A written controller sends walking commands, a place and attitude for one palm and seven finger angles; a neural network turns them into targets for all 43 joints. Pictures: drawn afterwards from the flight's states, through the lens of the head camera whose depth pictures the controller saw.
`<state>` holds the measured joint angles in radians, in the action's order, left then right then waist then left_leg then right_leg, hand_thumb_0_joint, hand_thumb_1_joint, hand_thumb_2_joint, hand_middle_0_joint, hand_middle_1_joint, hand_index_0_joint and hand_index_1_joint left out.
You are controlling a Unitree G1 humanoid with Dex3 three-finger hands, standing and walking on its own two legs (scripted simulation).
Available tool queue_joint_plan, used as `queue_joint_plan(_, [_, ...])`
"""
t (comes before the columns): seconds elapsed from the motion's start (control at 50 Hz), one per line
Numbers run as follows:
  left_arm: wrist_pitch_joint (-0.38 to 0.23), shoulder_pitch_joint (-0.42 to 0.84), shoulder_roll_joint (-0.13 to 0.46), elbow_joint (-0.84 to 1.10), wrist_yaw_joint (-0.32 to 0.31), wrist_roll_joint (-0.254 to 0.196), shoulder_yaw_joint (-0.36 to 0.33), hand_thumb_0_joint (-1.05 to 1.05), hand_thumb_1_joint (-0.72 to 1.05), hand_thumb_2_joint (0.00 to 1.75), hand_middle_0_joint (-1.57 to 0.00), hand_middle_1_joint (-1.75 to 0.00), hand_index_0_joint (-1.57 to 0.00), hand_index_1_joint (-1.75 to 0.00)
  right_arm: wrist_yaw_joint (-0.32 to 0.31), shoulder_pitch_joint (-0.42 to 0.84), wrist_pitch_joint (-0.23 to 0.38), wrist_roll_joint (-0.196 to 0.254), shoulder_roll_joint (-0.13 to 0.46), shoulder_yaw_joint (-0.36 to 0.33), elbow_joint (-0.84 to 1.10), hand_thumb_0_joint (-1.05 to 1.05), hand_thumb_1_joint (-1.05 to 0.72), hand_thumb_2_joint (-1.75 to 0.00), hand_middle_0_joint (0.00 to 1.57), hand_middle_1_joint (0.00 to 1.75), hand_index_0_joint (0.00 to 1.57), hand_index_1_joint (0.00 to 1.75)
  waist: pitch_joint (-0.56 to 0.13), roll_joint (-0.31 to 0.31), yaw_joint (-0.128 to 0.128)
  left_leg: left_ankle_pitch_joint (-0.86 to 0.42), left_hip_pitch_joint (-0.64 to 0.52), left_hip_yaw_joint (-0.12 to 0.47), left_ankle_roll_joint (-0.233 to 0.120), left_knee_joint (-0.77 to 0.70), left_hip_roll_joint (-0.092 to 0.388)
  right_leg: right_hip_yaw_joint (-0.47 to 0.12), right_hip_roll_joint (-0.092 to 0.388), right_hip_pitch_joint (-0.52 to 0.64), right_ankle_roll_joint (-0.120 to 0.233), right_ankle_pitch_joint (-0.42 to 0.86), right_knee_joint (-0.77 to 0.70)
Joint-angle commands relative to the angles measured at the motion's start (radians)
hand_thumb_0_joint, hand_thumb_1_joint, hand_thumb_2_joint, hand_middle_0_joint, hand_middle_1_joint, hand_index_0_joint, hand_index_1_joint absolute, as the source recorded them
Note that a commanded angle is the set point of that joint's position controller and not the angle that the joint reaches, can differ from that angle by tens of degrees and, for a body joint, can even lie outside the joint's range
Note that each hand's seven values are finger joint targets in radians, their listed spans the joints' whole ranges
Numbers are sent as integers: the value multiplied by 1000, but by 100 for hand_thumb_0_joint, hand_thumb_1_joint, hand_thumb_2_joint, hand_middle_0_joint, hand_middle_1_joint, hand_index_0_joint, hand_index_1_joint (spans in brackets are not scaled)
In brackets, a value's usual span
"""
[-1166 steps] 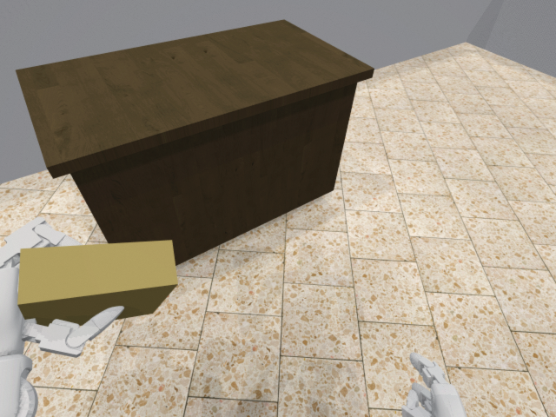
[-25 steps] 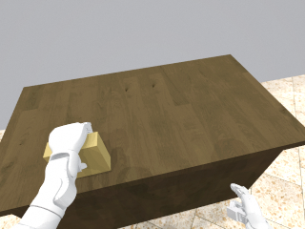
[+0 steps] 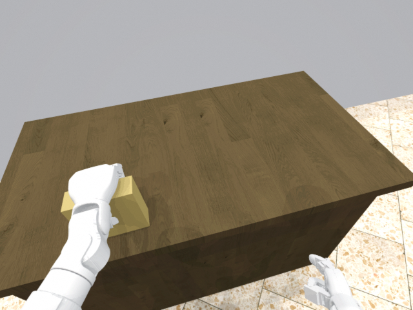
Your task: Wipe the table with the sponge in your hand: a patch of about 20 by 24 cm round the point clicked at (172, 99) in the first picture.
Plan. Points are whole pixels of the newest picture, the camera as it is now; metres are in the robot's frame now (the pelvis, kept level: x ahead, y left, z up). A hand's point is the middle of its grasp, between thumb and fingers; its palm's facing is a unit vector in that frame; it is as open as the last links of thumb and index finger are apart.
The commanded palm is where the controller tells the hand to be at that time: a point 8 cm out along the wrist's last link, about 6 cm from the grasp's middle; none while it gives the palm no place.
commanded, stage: wipe forward along the first lane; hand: left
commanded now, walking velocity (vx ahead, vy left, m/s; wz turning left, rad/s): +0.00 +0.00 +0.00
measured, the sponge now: (113, 215) +0.29 +0.26 -0.01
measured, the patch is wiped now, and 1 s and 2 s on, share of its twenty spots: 0.05 0.20 0.30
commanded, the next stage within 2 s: slide across to the middle lane in 1.70 s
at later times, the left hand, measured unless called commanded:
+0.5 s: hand (108, 189) +0.32 +0.27 +0.04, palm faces -0.11 -0.04 -0.99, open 9.1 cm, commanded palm +0.31 +0.27 +0.08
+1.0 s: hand (106, 173) +0.36 +0.29 +0.04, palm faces -0.13 +0.02 -0.99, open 9.2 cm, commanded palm +0.35 +0.30 +0.07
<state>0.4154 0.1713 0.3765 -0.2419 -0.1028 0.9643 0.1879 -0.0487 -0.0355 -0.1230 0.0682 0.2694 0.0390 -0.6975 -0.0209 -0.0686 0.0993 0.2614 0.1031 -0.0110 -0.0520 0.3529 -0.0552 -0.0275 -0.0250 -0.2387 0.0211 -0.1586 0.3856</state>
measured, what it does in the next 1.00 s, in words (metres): shifts its weight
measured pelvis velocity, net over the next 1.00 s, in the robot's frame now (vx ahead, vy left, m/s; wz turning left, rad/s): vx -0.04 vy -0.03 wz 0.00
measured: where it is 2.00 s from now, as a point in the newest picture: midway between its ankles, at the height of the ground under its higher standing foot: outside the picture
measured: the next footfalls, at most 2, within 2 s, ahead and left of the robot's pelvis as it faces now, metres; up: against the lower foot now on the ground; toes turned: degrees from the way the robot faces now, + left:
none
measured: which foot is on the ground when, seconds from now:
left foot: down 0.00-1.00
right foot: down 0.00-1.00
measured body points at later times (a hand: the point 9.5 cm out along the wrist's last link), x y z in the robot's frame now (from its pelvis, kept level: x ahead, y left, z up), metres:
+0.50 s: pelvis -0.02 -0.02 +0.00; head +0.00 -0.05 +0.44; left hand +0.32 +0.27 +0.10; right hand +0.18 -0.26 -0.12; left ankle -0.05 +0.08 -0.74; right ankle +0.03 -0.11 -0.74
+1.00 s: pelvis -0.04 -0.03 -0.02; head +0.01 -0.05 +0.43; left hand +0.37 +0.29 +0.10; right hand +0.05 -0.31 -0.15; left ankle -0.05 +0.08 -0.74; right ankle +0.03 -0.11 -0.74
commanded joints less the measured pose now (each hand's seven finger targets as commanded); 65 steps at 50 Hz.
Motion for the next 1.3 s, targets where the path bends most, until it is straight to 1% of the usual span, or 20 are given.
queue_joint_plan(0.0, [-13, 199, 188, 122, -41, 10, -120, 0, 10, 130, -120, -160, -120, -160, -4, 173, 54, 2, 116, -46, 167, 0, -90, -90, 20, 30, 20, 30, -229, 94, 3, -303, 74, 82, 36, -27, 23, -82, 6, 223, 78, 219, 3])
queue_joint_plan(0.02, [-17, 198, 150, 121, -38, 8, -86, 0, 10, 130, -120, -160, -120, -160, -3, 174, 54, 1, 116, -45, 165, 0, -90, -90, 20, 30, 20, 30, -218, 94, -5, -303, 78, 78, 38, -25, 25, -78, 8, 211, 76, 227, 3])
queue_joint_plan(0.06, [-20, 181, 215, 106, -43, 6, -148, 0, 10, 130, -120, -160, -120, -160, -4, 171, 54, 0, 126, -47, 163, 0, -90, -90, 20, 30, 20, 30, -214, 101, 4, -269, 88, 80, 32, -27, 24, -106, 4, 205, 78, 203, -3])
queue_joint_plan(0.14, [-18, 270, 194, 43, -44, 16, -110, 0, 10, 130, -120, -160, -120, -160, -13, 157, 50, 6, 125, -48, 149, 0, -90, -90, 20, 30, 20, 30, -180, 121, -19, -223, 117, 68, 27, -22, 20, -90, 8, 169, 70, 160, -10])
queue_joint_plan(0.24, [-29, 361, 247, -77, -39, 27, -129, 0, 10, 130, -120, -160, -120, -160, -29, 126, 51, 11, 128, -43, 132, 0, -90, -90, 20, 30, 20, 30, -171, 114, -33, -161, 145, 58, 20, -15, 12, -89, 9, 141, 66, 95, -19])
queue_joint_plan(0.26, [-36, 392, 288, -90, -38, 32, -160, 0, 10, 130, -120, -160, -120, -160, -30, 120, 50, 10, 136, -43, 127, 0, -90, -90, 20, 30, 20, 30, -169, 99, -32, -142, 152, 62, 21, -18, 11, -105, 4, 128, 70, 65, -23])
queue_joint_plan(0.28, [-47, 425, 253, -94, -34, 36, -125, 0, 10, 130, -120, -160, -120, -160, -32, 107, 52, 10, 129, -45, 134, 0, -90, -90, 20, 30, 20, 30, -193, 96, -40, -150, 153, 56, 18, -12, 11, -84, 10, 139, 66, 78, -14])
queue_joint_plan(0.42, [-124, 455, 246, -249, -31, 51, -118, 0, 10, 130, -120, -160, -120, -160, -37, 49, 62, 10, 132, -55, 133, 0, -90, -90, 20, 30, 20, 30, -218, 129, -51, -118, 214, 48, 15, 20, 8, -90, 14, 109, 60, 85, 4])
queue_joint_plan(0.46, [-146, 479, 301, -276, -40, 58, -170, 0, 10, 130, -120, -160, -120, -160, -36, 32, 62, 7, 143, -60, 123, 0, -90, -90, 20, 30, 20, 30, -225, 129, -48, -101, 227, 52, 13, 24, 9, -107, 9, 90, 63, 64, 5])
queue_joint_plan(0.52, [-176, 526, 274, -328, -51, 66, -137, 0, 10, 130, -120, -160, -120, -160, -40, 4, 64, 7, 141, -63, 123, 0, -90, -90, 20, 30, 20, 30, -212, 145, -71, -69, 264, 43, 9, 40, 10, -93, 16, 63, 53, 45, 11])
queue_joint_plan(0.56, [-193, 547, 339, -370, -64, 68, -195, 0, 10, 130, -120, -160, -120, -160, -42, -13, 63, 5, 151, -69, 110, 0, -90, -90, 20, 30, 20, 30, -216, 154, -69, -47, 287, 43, 6, 47, 12, -108, 16, 53, 52, 20, 10])
queue_joint_plan(0.64, [-227, 592, 348, -461, -80, 76, -185, 0, 10, 130, -120, -160, -120, -160, -47, -49, 64, 8, 153, -72, 102, 0, -90, -90, 20, 30, 20, 30, -221, 174, -88, 2, 345, 31, 3, 67, 11, -98, 25, 37, 39, -29, 17])
queue_joint_plan(0.74, [-251, 679, 355, -570, -97, 84, -162, 0, 10, 130, -120, -160, -120, -160, -46, -93, 66, 11, 159, -78, 84, 0, -90, -90, 20, 30, 20, 30, -220, 161, -117, 59, 390, 24, 0, 91, 16, -88, 29, -24, 31, -102, 18])
queue_joint_plan(0.76, [-257, 684, 421, -586, -102, 82, -218, 0, 10, 130, -120, -160, -120, -160, -47, -98, 65, 10, 169, -79, 79, 0, -90, -90, 20, 30, 20, 30, -230, 153, -108, 71, 405, 27, 0, 90, 16, -99, 27, -21, 34, -126, 15])
queue_joint_plan(0.78, [-265, 736, 407, -587, -104, 84, -186, 0, 10, 130, -120, -160, -120, -160, -48, -111, 65, 12, 166, -78, 80, 0, -90, -90, 20, 30, 20, 30, -243, 154, -128, 79, 418, 22, -3, 99, 17, -87, 31, -21, 28, -131, 22])
queue_joint_plan(0.84, [-287, 734, 425, -637, -112, 79, -200, 0, 10, 130, -120, -160, -120, -160, -48, -135, 69, 11, 169, -84, 75, 0, -90, -90, 20, 30, 20, 30, -269, 162, -128, 77, 447, 18, -3, 118, 20, -101, 35, -7, 25, -111, 28])
queue_joint_plan(0.86, [-295, 728, 491, -652, -119, 78, -260, 0, 10, 130, -120, -160, -120, -160, -48, -144, 67, 9, 177, -88, 66, 0, -90, -90, 20, 30, 20, 30, -297, 169, -120, 70, 458, 20, -4, 122, 21, -112, 32, 9, 27, -104, 31])
queue_joint_plan(0.92, [-306, 780, 461, -682, -121, 76, -207, 0, 10, 130, -120, -160, -120, -160, -47, -161, 68, 14, 174, -85, 69, 0, -90, -90, 20, 30, 20, 30, -275, 156, -145, 97, 488, 12, -4, 130, 23, -107, 37, -14, 21, -127, 29])
queue_joint_plan(1.16, [-334, 913, 620, -779, -123, 96, -270, 0, 10, 130, -120, -160, -120, -160, -40, -231, 70, 13, 194, -88, 48, 0, -90, -90, 20, 30, 20, 30, -331, 123, -170, 119, 558, 7, -8, 167, 30, -120, 37, -27, 21, -154, 42])
queue_joint_plan(1.28, [-342, 956, 593, -819, -113, 115, -224, 0, 10, 130, -120, -160, -120, -160, -36, -269, 67, 13, 192, -86, 48, 0, -90, -90, 20, 30, 20, 30, -348, 80, -187, 98, 547, 12, -9, 175, 34, -87, 27, -71, 22, -103, 70])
